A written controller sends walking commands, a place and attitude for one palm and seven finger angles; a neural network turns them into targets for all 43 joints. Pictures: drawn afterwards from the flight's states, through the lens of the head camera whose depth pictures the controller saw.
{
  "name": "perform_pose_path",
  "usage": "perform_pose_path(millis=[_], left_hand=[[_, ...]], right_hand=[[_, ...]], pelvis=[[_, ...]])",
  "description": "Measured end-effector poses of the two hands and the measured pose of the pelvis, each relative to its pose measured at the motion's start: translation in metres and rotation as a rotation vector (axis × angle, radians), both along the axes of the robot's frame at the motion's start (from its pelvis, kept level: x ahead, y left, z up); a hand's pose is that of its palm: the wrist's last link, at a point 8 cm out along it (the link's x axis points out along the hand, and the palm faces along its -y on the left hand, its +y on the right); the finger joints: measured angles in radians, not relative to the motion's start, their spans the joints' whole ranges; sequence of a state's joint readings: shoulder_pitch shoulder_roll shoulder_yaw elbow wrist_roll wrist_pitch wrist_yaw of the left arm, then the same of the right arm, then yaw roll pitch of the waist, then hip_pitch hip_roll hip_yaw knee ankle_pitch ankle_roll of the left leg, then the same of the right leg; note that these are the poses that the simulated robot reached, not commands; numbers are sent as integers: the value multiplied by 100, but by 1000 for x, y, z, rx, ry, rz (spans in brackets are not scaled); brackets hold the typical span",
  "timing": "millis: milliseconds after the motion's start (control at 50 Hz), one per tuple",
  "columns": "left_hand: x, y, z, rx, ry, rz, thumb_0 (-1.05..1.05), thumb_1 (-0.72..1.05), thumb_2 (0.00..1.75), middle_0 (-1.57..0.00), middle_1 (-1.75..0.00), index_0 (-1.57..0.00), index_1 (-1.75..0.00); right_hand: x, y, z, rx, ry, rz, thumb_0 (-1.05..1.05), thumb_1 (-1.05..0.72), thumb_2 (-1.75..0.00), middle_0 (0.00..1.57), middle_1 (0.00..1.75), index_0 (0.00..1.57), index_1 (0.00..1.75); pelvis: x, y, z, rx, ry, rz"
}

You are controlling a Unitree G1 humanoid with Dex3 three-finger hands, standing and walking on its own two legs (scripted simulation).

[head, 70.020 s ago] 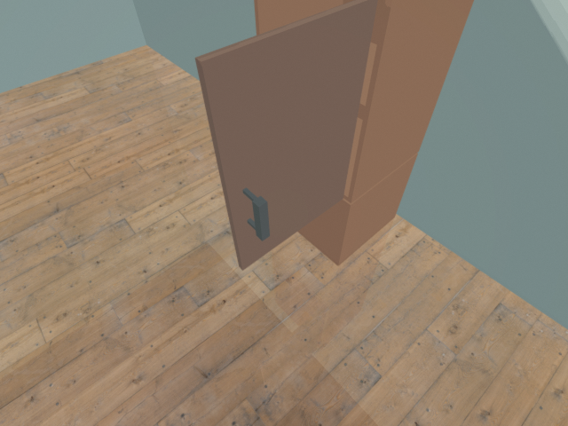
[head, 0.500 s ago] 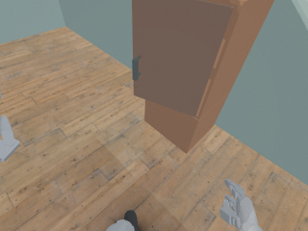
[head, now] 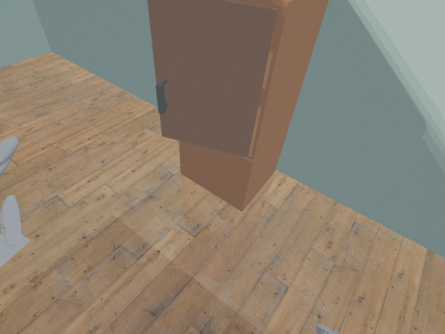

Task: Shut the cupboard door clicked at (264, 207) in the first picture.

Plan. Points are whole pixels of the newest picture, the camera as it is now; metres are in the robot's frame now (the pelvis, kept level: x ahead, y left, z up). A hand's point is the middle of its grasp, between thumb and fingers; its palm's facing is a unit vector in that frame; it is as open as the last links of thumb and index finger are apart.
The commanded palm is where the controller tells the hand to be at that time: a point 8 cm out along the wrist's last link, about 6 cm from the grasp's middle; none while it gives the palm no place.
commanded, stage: stop stepping back and stand still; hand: left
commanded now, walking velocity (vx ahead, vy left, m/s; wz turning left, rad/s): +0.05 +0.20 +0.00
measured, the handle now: (163, 96) +0.98 +0.23 -0.10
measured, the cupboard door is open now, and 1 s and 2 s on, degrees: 20 20 20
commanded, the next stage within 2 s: let the arm hang, fingers relaxed in 0.70 s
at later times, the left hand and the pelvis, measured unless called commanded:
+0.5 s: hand (22, 202) +0.24 +0.26 +0.19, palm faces +0.44 -0.74 -0.51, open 7.5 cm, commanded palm +0.17 +0.30 +0.18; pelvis +0.03 +0.00 +0.00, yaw +1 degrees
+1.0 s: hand out of the picture +0.15 +0.24 -0.10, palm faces +0.01 -0.95 -0.32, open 7.4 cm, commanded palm none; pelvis +0.00 +0.03 -0.01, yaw +2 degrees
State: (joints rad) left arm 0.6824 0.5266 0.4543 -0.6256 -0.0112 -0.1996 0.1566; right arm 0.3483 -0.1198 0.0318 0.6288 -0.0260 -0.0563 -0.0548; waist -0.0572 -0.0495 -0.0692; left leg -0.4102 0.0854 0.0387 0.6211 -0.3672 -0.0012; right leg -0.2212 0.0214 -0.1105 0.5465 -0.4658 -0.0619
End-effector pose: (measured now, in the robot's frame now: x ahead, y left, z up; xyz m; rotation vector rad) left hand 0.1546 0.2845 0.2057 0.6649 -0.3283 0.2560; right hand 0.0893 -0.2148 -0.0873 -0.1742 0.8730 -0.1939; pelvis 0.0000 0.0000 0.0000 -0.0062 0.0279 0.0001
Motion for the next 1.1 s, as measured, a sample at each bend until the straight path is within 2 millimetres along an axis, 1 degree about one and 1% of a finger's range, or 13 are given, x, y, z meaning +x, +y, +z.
perform_pose_path(millis=[60, 120, 240, 360, 500, 580, 720, 800, 840, 920, 960, 1020, 1100], left_hand=[[-9, 4, 10, 35, -42, 67, 2, 88, 90, -22, -30, -21, -30], [-15, 18, 15, 3, -62, 168, 1, 88, 90, -22, -30, -21, -30], [-8, 27, -17, -153, -4, 271, 1, 88, 90, -21, -30, -21, -30], [22, 18, -38, -238, -25, 178, 2, 88, 90, -21, -30, -20, -30], [41, 16, 3, -40, -59, 99, 2, 88, 90, -22, -30, -21, -30], [43, 16, 10, 4, -8, 109, 2, 88, 90, -22, -30, -21, -30], [37, 31, -27, -111, 148, 190, 1, 88, 90, -22, -30, -21, -30], [31, 31, -36, -179, 130, 189, 2, 88, 90, -22, -30, -21, -30], [35, 32, -58, -206, 181, 163, 1, 89, 90, -21, -30, -20, -30], [35, 29, -170, -342, 627, 195, 1, 89, 90, -20, -30, -20, -30], [13, 16, -225, -398, 872, 210, 1, 90, 90, -20, -30, -19, -30], [-35, -10, -290, -490, 1157, 224, 1, 90, 90, -20, -30, -19, -30], [-102, -34, -344, -631, 1395, 299, 1, 93, 90, -21, -30, -20, -30]], right_hand=[[7, -17, -15, -20, 41, 36, 2, -90, -90, 20, 30, 21, 30], [16, -32, -12, -27, 37, 29, 2, -90, -90, 20, 30, 21, 30], [45, -47, 0, -74, -41, 30, 2, -90, -90, 20, 30, 20, 30], [86, -36, 10, -124, -91, 65, 2, -90, -90, 20, 30, 20, 30], [121, 0, 21, -25, -187, 115, 2, -90, -90, 20, 30, 20, 30], [124, 11, 14, 36, -158, 118, 1, -90, -90, 20, 30, 20, 30], [103, 4, 4, 16, -71, 69, 1, -90, -90, 20, 30, 20, 30], [89, -4, 8, -35, -51, 57, 2, -90, -90, 20, 30, 20, 30], [85, -8, 5, -36, -56, 97, 2, -90, -90, 20, 30, 20, 30], [74, -20, -13, -41, -13, 133, 1, -90, -90, 20, 30, 20, 30], [62, -22, -20, -41, 17, 120, 1, -90, -90, 20, 30, 20, 30], [34, -22, -26, -44, 99, 99, 1, -90, -90, 20, 30, 20, 30], [-17, -16, -33, -55, 281, 74, 1, -91, -90, 20, 30, 20, 30]], pelvis=[[-7, -3, -4, -7, -19, 8], [-3, -4, 2, 17, -33, 1], [10, -1, 5, 39, -52, 15], [25, 5, -5, 27, -59, 35], [31, 2, -1, 17, -21, 20], [34, 2, 2, 2, 5, 9], [38, 9, 3, 9, 2, 4], [33, 11, 3, 5, -15, 12], [26, 15, 1, -2, -18, 25], [9, 25, -6, -5, -23, 31], [2, 28, -7, -7, -30, 35], [-3, 28, -8, -4, -41, 39], [-5, 27, -8, -8, -56, 51]])
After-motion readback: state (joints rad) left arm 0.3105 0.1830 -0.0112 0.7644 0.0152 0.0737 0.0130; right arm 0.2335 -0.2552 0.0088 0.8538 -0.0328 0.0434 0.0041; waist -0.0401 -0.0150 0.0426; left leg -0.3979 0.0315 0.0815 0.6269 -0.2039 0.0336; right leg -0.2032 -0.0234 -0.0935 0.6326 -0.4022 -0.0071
